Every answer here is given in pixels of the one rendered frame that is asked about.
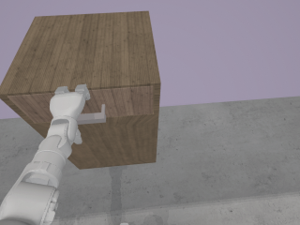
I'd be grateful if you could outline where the left robot hand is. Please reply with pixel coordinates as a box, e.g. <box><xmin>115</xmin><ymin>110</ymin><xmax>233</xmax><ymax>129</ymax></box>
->
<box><xmin>50</xmin><ymin>84</ymin><xmax>91</xmax><ymax>144</ymax></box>

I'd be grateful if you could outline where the drawer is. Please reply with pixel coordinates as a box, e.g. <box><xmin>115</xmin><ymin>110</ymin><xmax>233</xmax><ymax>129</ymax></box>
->
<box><xmin>7</xmin><ymin>85</ymin><xmax>154</xmax><ymax>123</ymax></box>

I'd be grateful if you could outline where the left robot forearm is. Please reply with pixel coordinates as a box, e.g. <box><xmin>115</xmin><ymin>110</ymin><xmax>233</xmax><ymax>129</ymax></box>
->
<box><xmin>0</xmin><ymin>115</ymin><xmax>78</xmax><ymax>219</ymax></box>

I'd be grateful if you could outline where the left robot upper arm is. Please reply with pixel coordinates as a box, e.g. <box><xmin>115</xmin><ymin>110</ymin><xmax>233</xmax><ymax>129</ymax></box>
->
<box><xmin>0</xmin><ymin>181</ymin><xmax>60</xmax><ymax>225</ymax></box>

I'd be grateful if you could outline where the cabinet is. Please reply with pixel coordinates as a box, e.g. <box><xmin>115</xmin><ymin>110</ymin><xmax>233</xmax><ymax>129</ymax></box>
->
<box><xmin>0</xmin><ymin>10</ymin><xmax>161</xmax><ymax>170</ymax></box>

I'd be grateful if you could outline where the handle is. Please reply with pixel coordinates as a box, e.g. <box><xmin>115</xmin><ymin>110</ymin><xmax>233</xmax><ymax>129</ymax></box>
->
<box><xmin>76</xmin><ymin>104</ymin><xmax>106</xmax><ymax>125</ymax></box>

